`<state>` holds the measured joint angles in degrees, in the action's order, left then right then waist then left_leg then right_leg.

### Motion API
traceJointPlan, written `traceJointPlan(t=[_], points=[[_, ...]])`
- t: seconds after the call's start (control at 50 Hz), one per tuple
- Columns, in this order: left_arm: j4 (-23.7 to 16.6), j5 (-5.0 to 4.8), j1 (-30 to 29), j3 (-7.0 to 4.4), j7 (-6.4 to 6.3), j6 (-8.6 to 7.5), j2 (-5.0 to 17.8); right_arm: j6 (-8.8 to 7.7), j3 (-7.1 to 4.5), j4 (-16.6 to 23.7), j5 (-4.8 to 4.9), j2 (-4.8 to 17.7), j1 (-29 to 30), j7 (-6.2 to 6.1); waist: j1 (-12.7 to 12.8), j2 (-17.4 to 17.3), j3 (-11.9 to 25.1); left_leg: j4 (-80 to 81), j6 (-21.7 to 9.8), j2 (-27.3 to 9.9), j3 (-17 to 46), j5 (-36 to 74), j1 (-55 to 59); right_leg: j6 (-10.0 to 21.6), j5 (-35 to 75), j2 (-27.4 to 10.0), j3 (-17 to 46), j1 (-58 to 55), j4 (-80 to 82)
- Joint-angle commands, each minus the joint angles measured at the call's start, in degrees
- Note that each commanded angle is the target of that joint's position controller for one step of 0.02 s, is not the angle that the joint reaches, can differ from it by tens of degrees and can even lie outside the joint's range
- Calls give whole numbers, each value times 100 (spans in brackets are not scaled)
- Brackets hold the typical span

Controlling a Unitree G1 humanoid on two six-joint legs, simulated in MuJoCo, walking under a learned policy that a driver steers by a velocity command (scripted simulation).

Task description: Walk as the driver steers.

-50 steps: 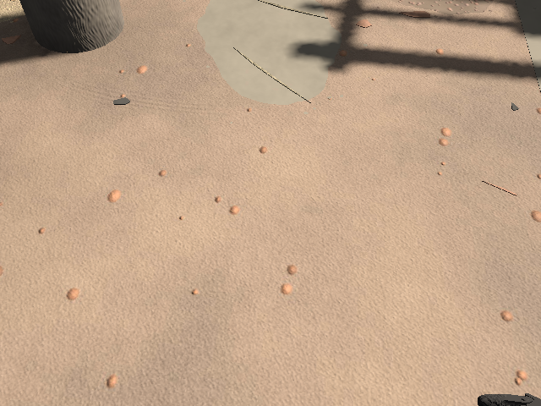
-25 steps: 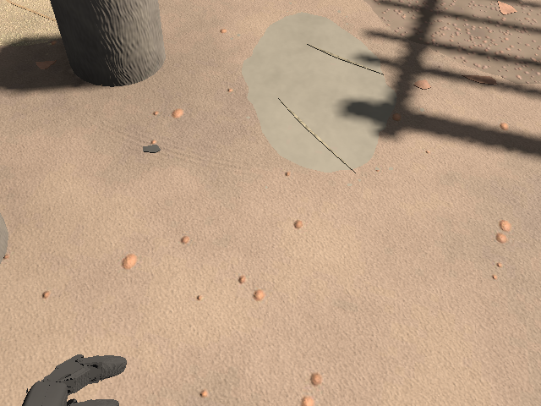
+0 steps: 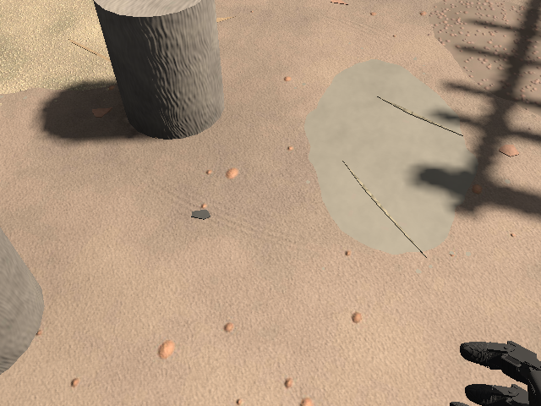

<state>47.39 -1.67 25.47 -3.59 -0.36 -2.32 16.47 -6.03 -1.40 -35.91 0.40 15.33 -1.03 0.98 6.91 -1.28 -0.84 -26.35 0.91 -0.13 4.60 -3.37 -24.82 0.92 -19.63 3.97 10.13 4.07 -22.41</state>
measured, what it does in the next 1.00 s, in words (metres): walks ahead, turning right: left foot, then right foot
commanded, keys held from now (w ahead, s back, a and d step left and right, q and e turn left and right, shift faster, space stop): w+e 0.86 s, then w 0.14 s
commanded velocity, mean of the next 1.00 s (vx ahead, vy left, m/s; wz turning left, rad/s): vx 0.50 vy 0.00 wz -0.54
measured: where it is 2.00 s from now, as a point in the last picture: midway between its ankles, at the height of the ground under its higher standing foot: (455, 260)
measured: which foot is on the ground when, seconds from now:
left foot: up 0.00-0.00, down 0.02-0.52, up 0.54-0.96, down 0.98-1.00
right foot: down 0.00-0.02, up 0.04-0.50, down 0.52-1.00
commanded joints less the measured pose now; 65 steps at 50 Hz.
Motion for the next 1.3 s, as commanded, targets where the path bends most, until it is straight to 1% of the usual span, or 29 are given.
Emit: traceJointPlan(t=[0.02, 0.04, 0.06, 0.08, 0.1, 0.16, 0.32, 0.42, 0.46, 0.5, 0.52, 0.54, 0.56, 0.58, 0.62, 0.66, 0.72, 0.8, 0.86, 0.94, 0.98, 1.0, 1.02, 1.04, 1.06, 1.1, 1.14, 1.18, 1.3], points=[[-570, 87, -561, -53, -11, -87, 456, -82, -457, 62, -80, 1133, -1484, -133, -1280, 253, 893, 185, -513, -908, 682, -479, 2967, 402, 807, -638, 640, 1667, -1442], [-754, 8, 14, 81, -23, -157, 40, 30, -588, -71, -130, 1632, -2016, -145, -1168, -1323, 1668, 568, -1295, -2194, 2733, -1620, 4458, 92, -966, 21, -201, 3193, -3172], [-752, -91, 29, -3, -44, -167, 492, 69, -540, -177, -66, 1326, -2088, -93, -1182, -1425, 1397, 977, -1500, -2432, 3778, -2861, 4248, 18, -1386, -307, -233, 4051, -4223], [-741, -90, -338, -110, -47, -138, 824, 59, -438, -155, -32, 968, -1852, -86, -1209, -879, 703, 1076, -1315, -2180, 3135, -2823, 3668, 8, -903, -524, -161, 4267, -4623], [-745, -40, -544, -130, -49, -98, 813, 55, -373, -146, -50, 779, -1559, -76, -1095, -584, 355, 1141, -1175, -1923, 2388, -2103, 3141, -33, -484, -680, -267, 4154, -4661], [-836, 1, -761, -131, 25, 9, 544, 22, -304, -258, -118, 506, -1100, -60, -801, -643, -76, 1536, -1048, -1450, 1034, -667, 2112, -117, 184, -1018, -379, 3684, -4271], [-1290, 43, -1791, 16, 243, 10, 218, -9, -457, -629, -49, 964, -1240, -115, -972, -190, -224, 1832, -1072, -1350, -635, 776, 2037, -155, 2009, -1010, -743, 3431, -2259], [-1665, 33, -2499, 9, 387, 22, 322, 122, -534, -884, 86, 1233, -1620, -129, -1094, -146, -396, 1543, -863, -1577, -1087, 1322, 2706, 162, 1732, -834, -1097, 3306, -1446], [-1729, 63, -2356, -78, 406, 52, 496, 201, -582, -903, 121, 1405, -1635, -160, -892, -311, -152, 860, -738, -1583, -1319, 3088, 2943, 393, 1142, -506, -1416, 2763, -1351], [-1442, 57, -1063, -339, 343, 104, 928, 282, -576, -875, 147, 1447, -1585, -212, -118, -278, 612, -1010, -501, -1359, -1628, 4169, 2498, 749, 1189, -30, -1628, 847, -995], [-1208, 30, -73, -527, 225, 173, 1349, 258, -474, -789, 18, 1228, -1698, -236, 287, 222, 1159, -2715, -261, -1139, -1631, 2581, 1127, 1053, 1267, -504, -702, -964, -930], [-1276, -19, -329, -578, 184, 128, 1994, 121, -193, -434, -212, 381, -2258, -143, -494, 1758, 1659, -4735, 86, 46, -1174, -2889, -1428, 2118, 308, -2033, 2651, -2699, -373], [-1440, 13, -109, -444, 205, 46, 1511, -79, -258, -411, -18, 894, -1703, -60, 5, 1069, 2345, -5324, 17, 77, 82, -3088, -1972, 2285, -500, -2336, 3789, -2908, 411], [-1344, 64, -292, -348, 224, -35, 1216, -171, -328, -229, 189, 1139, -1141, -23, 51, 788, 1437, -5191, -84, -176, 76, -2494, -2384, 1970, -102, -2142, 2926, -2317, 541], [-1400, 81, -985, -261, 203, -79, 952, -224, -305, -283, -14, 1037, -1058, -99, -445, 215, 594, -4207, -78, -563, 29, -1719, -1807, 1635, 1171, -1655, 1718, -693, 578], [-1518, 181, -1308, -204, 168, -94, 810, -101, -343, -319, -98, 1040, -1241, -99, -767, 395, 451, -3796, 26, -669, 59, -1439, -1161, 1624, 2004, -1437, 1305, 159, 810], [-1385, 127, -1212, -233, 77, -129, 908, 36, -278, -274, -155, 789, -1077, -114, -803, 337, 249, -3049, 282, -574, -111, -1009, -1007, 1651, 2524, -1249, 805, 841, 964], [-1190, 68, -892, -272, -30, -73, 1015, 15, -158, -54, -127, 530, -134, -57, -455, 485, 27, -1262, 359, -252, -158, 575, -619, 1274, 1883, -856, 431, 1207, 907], [-1019, 22, -570, -297, -50, -40, 1068, -41, -168, 80, -24, 611, 314, 15, -287, 549, -17, -608, 308, -59, -75, 935, -270, 1154, 1404, -966, 741, 1101, 760], [-836, 50, -418, -260, -68, -3, 916, -117, -262, 37, -17, 841, 124, 86, -398, 779, 12, -236, 9, -122, -9, 342, -81, 1009, 1480, -1325, 1177, 317, 184], [-818, 81, -449, -200, -43, 23, 744, -151, -371, -139, -72, 982, -574, 41, -767, 800, 303, 79, -294, -56, -225, 75, 962, 806, 2295, -1039, 1037, 288, -558], [-886, 144, -435, -89, -23, 16, 485, -174, -440, -213, -150, 1212, -1319, 6, -1103, 444, 1027, -79, -648, -738, 410, 47, 2243, 611, 1965, -738, 708, 740, -1881], [-919, 9, 368, 22, -17, -42, 155, -105, -605, -429, -190, 1748, -2031, 5, -976, -1140, 1893, 200, -1634, -1928, 2743, -1036, 4325, 118, 176, 102, -57, 2673, -3908], [-882, -40, 318, 0, -37, -80, 473, -68, -541, -573, 3, 1376, -2266, 77, -1100, -1430, 1771, 957, -1780, -2256, 4152, -2703, 4427, 39, -1306, 50, 29, 3683, -4803], [-944, -61, -334, -115, -38, -88, 897, -55, -429, -520, 47, 1021, -1960, 73, -1209, -748, 891, 1109, -1522, -2064, 3573, -3068, 3722, 66, -903, -212, 130, 4039, -5092], [-1139, 83, -1067, -100, -30, -107, 817, 11, -318, -472, -62, 768, -1420, 54, -1026, -238, 73, 1277, -1359, -1607, 2323, -1968, 2475, 61, -236, -607, -248, 3928, -4672], [-1093, 108, -986, -91, 14, -118, 623, -3, -252, -496, -115, 615, -1266, 31, -791, -459, 7, 1492, -1263, -1264, 1674, -1111, 1928, 43, 143, -871, -370, 3424, -4130], [-1088, 131, -1007, -42, 31, -120, 434, -25, -263, -575, -43, 688, -1365, 27, -757, -490, 29, 1639, -1377, -1175, 1339, -473, 1754, -27, 271, -916, -548, 3313, -3697], [-1356, 165, -2148, 92, 108, -278, 179, 98, -367, -806, 90, 1062, -1783, -72, -1044, -291, -110, 1683, -1306, -902, 653, 396, 1481, -298, 1862, -668, -778, 2723, -1378]])
Keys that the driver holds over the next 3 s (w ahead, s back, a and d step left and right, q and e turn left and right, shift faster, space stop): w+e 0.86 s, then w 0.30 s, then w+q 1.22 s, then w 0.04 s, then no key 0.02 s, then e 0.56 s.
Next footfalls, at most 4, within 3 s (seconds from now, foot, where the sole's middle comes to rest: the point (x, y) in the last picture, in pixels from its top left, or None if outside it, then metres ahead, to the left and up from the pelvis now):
0.02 left None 0.15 0.13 -0.77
0.52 right None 0.39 -0.18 -0.77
0.98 left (364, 319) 0.73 -0.12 -0.77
1.48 right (494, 309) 0.80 -0.47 -0.77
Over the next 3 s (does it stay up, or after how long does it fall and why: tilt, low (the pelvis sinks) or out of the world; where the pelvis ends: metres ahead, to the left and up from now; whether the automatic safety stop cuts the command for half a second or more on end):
stays up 1.39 -0.42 0.00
